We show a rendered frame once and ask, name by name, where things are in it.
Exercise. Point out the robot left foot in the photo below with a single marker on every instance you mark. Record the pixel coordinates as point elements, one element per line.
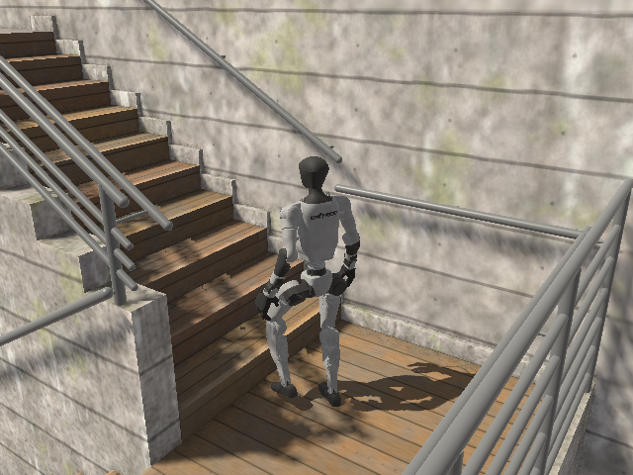
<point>290,391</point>

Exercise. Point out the robot left upper arm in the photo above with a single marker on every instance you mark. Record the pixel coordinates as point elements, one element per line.
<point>289,216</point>

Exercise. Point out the robot left hand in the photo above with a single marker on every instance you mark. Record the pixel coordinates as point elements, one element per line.
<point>263,303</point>

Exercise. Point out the robot right upper arm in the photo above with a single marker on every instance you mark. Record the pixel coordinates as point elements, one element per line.
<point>347,220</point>

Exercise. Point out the left robot forearm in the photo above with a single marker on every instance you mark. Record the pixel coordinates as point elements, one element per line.
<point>277,278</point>

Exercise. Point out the right robot shin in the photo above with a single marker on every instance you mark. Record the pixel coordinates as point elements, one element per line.
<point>330,358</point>

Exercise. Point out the robot right hand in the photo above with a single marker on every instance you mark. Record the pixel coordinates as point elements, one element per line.
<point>349,273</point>

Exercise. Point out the right robot forearm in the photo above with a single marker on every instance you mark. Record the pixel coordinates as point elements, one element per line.
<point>351,255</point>

